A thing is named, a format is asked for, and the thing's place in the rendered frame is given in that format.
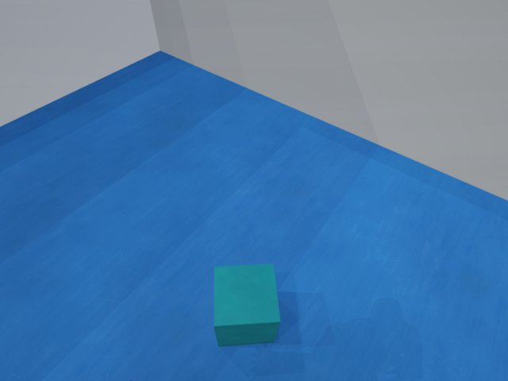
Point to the carton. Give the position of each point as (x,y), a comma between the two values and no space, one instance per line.
(246,308)

